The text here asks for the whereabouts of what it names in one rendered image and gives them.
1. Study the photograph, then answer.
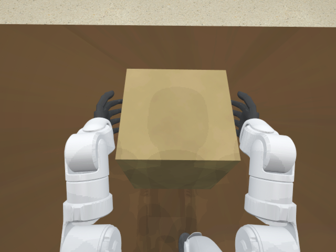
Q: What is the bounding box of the right robot thigh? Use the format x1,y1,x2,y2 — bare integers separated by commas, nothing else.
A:
184,236,222,252

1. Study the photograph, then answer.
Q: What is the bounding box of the carton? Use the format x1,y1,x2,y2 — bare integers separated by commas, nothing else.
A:
115,69,241,189

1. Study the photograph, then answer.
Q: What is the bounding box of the robot left forearm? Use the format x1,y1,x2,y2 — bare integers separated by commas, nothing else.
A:
60,118,115,252

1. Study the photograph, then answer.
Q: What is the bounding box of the robot right shin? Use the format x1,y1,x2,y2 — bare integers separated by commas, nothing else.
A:
187,232,202,239

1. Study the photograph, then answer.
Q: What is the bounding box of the robot left upper arm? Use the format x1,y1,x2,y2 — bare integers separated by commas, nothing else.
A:
61,224,121,252

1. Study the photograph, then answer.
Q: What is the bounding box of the robot right hand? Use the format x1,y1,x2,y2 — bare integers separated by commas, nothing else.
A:
231,91,259,137

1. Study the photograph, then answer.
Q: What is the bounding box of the robot left hand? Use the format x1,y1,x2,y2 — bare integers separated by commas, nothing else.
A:
94,90,123,134

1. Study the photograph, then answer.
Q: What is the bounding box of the robot right upper arm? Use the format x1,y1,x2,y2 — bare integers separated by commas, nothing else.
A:
235,224,299,252

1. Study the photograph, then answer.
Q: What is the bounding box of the robot right forearm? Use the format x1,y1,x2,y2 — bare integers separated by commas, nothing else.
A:
239,119,300,252

